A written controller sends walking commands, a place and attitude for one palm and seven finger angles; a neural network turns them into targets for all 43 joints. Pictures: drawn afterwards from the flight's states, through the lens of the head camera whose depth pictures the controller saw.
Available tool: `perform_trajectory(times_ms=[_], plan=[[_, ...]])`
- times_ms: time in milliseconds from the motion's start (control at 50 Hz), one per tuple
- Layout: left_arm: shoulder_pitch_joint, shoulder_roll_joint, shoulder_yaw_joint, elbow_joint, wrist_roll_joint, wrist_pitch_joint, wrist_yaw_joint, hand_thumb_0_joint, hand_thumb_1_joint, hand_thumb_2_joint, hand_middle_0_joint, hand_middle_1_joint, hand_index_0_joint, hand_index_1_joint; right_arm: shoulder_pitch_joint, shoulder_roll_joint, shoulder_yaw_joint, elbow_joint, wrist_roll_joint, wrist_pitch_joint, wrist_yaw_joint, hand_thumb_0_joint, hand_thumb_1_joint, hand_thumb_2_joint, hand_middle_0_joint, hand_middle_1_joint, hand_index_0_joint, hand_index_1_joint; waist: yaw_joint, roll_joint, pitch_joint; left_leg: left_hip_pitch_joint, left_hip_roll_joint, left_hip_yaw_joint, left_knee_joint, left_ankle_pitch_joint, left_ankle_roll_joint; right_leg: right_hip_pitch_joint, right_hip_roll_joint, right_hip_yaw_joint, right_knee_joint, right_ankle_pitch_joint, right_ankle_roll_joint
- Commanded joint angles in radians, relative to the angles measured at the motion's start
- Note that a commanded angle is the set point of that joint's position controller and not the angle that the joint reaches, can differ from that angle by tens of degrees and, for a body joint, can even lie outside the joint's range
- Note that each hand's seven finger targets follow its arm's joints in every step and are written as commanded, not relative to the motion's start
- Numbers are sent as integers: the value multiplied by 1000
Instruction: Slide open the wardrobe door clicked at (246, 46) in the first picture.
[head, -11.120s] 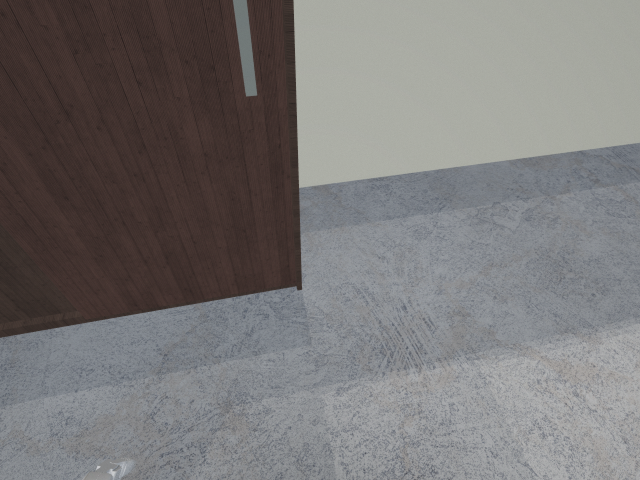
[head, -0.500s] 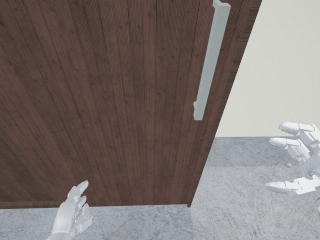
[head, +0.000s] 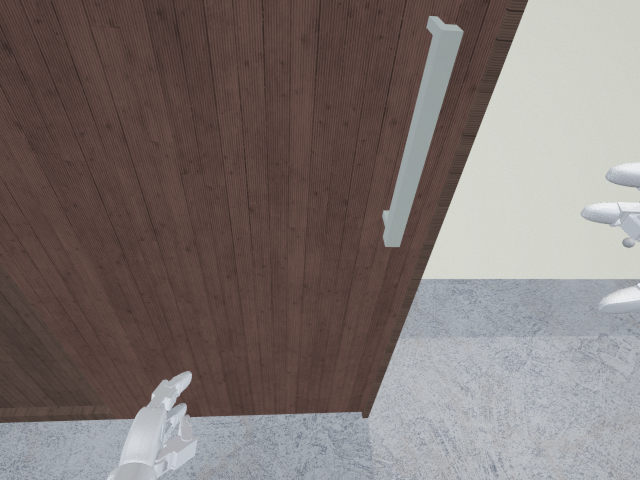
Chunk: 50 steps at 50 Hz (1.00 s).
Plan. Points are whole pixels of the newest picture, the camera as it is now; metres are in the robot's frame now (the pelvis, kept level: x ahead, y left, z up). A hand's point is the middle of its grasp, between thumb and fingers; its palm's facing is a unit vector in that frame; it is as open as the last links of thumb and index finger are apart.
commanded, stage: raise the hand with hooked fingers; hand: right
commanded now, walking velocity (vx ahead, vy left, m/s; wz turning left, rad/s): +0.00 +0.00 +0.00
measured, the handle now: (410, 148) +0.47 -0.11 +0.22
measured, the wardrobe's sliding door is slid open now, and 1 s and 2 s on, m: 0.00 0.00 0.00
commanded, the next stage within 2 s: move the hooked fingers beside the handle in 0.44 s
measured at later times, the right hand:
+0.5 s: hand (602, 242) +0.29 -0.27 +0.23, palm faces +0.08 +0.99 -0.12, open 14.0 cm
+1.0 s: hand (547, 217) +0.33 -0.23 +0.22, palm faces +0.04 +1.00 -0.08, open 14.0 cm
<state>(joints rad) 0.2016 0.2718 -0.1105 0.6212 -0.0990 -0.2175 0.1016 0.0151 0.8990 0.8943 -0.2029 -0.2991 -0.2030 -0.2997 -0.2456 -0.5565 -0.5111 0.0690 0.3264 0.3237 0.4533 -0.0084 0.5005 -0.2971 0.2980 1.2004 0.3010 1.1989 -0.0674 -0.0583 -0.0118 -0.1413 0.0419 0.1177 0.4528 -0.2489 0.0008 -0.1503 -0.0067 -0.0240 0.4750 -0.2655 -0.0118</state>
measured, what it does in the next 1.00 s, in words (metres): stands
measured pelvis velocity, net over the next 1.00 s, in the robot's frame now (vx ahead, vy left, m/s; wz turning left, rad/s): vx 0.01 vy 0.01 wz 0.01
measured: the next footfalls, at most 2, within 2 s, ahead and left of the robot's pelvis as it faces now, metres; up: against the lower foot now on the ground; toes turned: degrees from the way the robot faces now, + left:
none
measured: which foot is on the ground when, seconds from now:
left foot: down 0.00-1.00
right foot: down 0.00-1.00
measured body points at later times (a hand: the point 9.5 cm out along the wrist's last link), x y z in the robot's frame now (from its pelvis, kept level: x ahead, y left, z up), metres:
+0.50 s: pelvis +0.01 +0.01 +0.00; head -0.02 +0.03 +0.45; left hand +0.21 +0.23 -0.06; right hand +0.28 -0.32 +0.24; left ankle +0.00 +0.12 -0.74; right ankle +0.00 -0.11 -0.74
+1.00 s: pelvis +0.01 +0.01 +0.00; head -0.01 +0.03 +0.45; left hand +0.20 +0.23 -0.07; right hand +0.32 -0.29 +0.23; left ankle +0.00 +0.12 -0.74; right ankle +0.00 -0.11 -0.74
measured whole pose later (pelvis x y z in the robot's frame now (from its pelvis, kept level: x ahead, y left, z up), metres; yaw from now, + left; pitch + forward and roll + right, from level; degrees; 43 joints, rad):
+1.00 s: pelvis +0.01 +0.01 +0.00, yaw +1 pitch -2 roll +0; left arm 0.19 0.27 -0.09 0.61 -0.10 -0.19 0.10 0.01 0.90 0.89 -0.20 -0.30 -0.20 -0.30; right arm -0.33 -0.46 -0.41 0.12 0.28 0.34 0.35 -0.01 0.50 -0.30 0.30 1.20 0.30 1.20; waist -0.04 -0.06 -0.02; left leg -0.16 0.04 0.11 0.47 -0.27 0.01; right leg -0.15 -0.01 -0.03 0.47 -0.27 0.00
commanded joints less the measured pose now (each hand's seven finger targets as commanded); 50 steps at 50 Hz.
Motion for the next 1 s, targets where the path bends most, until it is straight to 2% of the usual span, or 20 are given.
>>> perform_trajectory(times_ms=[0, 60, 100, 160, 280, 300, 400, 440, 540, 560, 620, 660, 700, 760, 780, 840, 880, 940, 960, 980], plan=[[-154, 125, 62, -180, -2, -55, -2, 0, 900, 900, -200, -300, -200, -300, -220, -251, -75, -101, 33, -24, 25, 0, 500, -300, 300, 1200, 300, 1200, 5, 27, -152, -15, -23, -40, -51, 204, 23, 44, 4, 63, -63, 200, -12], [-165, 124, 65, -193, -5, -48, -7, 0, 900, 900, -200, -300, -200, -300, -230, -260, -74, -150, 35, -24, 23, 0, 500, -300, 300, 1200, 300, 1200, 2, 15, -154, -22, -21, -49, -54, 170, 22, 39, 2, 58, -55, 179, -11], [-173, 121, 67, -206, -2, -53, -4, 0, 900, 900, -200, -300, -200, -300, -283, -290, -98, -243, 30, -43, 6, 0, 500, -300, 300, 1200, 300, 1200, 2, -38, -207, -11, -23, -47, -43, 181, 22, 70, 7, 56, -53, 196, -13], [-164, 114, 68, -198, 6, -58, 0, 0, 900, 900, -200, -300, -200, -300, -258, -326, -149, -269, 36, -71, -20, 0, 500, -300, 300, 1200, 300, 1200, -7, -34, -221, 17, -22, -57, -49, 213, 22, 72, 4, 49, -43, 223, -15], [-155, 116, 68, -180, 1, -62, 10, 0, 900, 900, -200, -300, -200, -300, -282, -283, -107, -228, 18, -60, -31, 0, 500, -300, 300, 1200, 300, 1200, 13, -70, -169, -11, -17, -58, -52, 225, 19, 70, 3, 40, -48, 214, -16], [-156, 115, 67, -180, 0, -61, 12, 0, 900, 900, -200, -300, -200, -300, -290, -274, -93, -221, 16, -54, -31, 0, 500, -300, 300, 1200, 300, 1200, 16, -39, -159, -18, -20, -50, -50, 219, 17, 66, 3, 45, -51, 210, -17], [-158, 116, 68, -183, -1, -58, 12, 0, 900, 900, -200, -300, -200, -300, -275, -272, -91, -216, 21, -48, -12, 0, 500, -300, 300, 1200, 300, 1200, 15, -9, -202, 3, -20, -50, -40, 262, 12, 81, 4, 43, -39, 237, -20], [-162, 114, 66, -186, 0, -60, 12, 0, 900, 900, -200, -300, -200, -300, -288, -273, -90, -227, 22, -50, -8, 0, 500, -300, 300, 1200, 300, 1200, 15, -38, -196, -11, -22, -45, -37, 257, 15, 89, 6, 47, -43, 236, -18], [-163, 115, 66, -180, 0, -58, 11, 0, 900, 900, -200, -300, -200, -300, -291, -265, -88, -183, 28, -47, -12, 0, 500, -300, 300, 1200, 300, 1200, 18, -12, -177, -29, -20, -46, -44, 229, 12, 75, 7, 48, -44, 209, -19], [-159, 115, 69, -178, 1, -56, 9, 0, 900, 900, -200, -300, -200, -300, -256, -284, -107, -169, 30, -47, -15, 0, 500, -300, 300, 1200, 300, 1200, 9, 23, -170, -14, -18, -55, -51, 231, 12, 59, 2, 48, -38, 212, -19], [-164, 110, 65, -176, -5, -56, 13, 0, 900, 900, -200, -300, -200, -300, -357, -218, -21, -189, 18, -49, -16, 0, 500, -300, 300, 1200, 300, 1200, 33, -36, -167, -50, -18, -49, -45, 224, 12, 86, 5, 46, -41, 204, -17], [-163, 107, 66, -175, -3, -57, 15, 0, 900, 900, -200, -300, -200, -300, -378, -207, 1, -212, 12, -61, -30, 0, 500, -300, 300, 1200, 300, 1200, 30, -20, -179, -40, -19, -52, -50, 209, 14, 93, 2, 50, -42, 200, -18], [-164, 106, 65, -178, -1, -57, 18, 0, 900, 900, -200, -300, -200, -300, -393, -206, -1, -228, 4, -64, -44, 0, 500, -300, 300, 1200, 300, 1200, 27, -47, -205, -30, -18, -48, -40, 217, 18, 103, 6, 52, -48, 210, -18], [-154, 110, 68, -163, 3, -49, 17, 0, 900, 900, -200, -300, -200, -300, -380, -237, -30, -173, -6, -59, -68, 0, 500, -300, 300, 1200, 300, 1200, 20, -6, -190, -20, -18, -46, -49, 208, 18, 82, 0, 53, -53, 209, -16], [-157, 108, 65, -163, 2, -47, 16, 0, 900, 900, -200, -300, -200, -300, -407, -214, -14, -162, -6, -59, -71, 0, 500, -300, 300, 1200, 300, 1200, 28, 6, -186, -25, -17, -46, -47, 207, 16, 78, 3, 53, -57, 202, -17], [-166, 102, 64, -174, 1, -43, 14, 0, 900, 900, -200, -300, -200, -300, -427, -195, 4, -175, -16, -52, -93, 0, 500, -300, 300, 1200, 300, 1200, 21, -33, -202, -22, -15, -43, -36, 213, 20, 87, 4, 53, -61, 213, -13], [-164, 108, 67, -173, 3, -37, 11, 0, 900, 900, -200, -300, -200, -300, -415, -222, -24, -160, -19, -49, -103, 0, 500, -300, 300, 1200, 300, 1200, 15, 1, -223, 3, -14, -48, -38, 233, 19, 77, 1, 47, -57, 226, -16], [-162, 103, 68, -174, 0, -33, 12, 0, 900, 900, -200, -300, -200, -300, -475, -162, 39, -155, -26, -48, -109, 0, 500, -300, 300, 1200, 300, 1200, 31, -26, -218, -15, -15, -44, -30, 240, 20, 93, 1, 47, -57, 232, -14], [-158, 104, 70, -176, 4, -33, 8, 0, 900, 900, -200, -300, -200, -300, -430, -175, 18, -152, -22, -49, -113, 0, 500, -300, 300, 1200, 300, 1200, 18, 25, -224, 3, -16, -46, -33, 263, 20, 85, -2, 49, -52, 253, -17], [-158, 107, 70, -176, 2, -27, 9, 0, 900, 900, -200, -300, -200, -300, -425, -181, 11, -147, -26, -47, -114, 0, 500, -300, 300, 1200, 300, 1200, 19, 21, -232, 7, -16, -46, -28, 272, 20, 83, -1, 44, -54, 258, -18]])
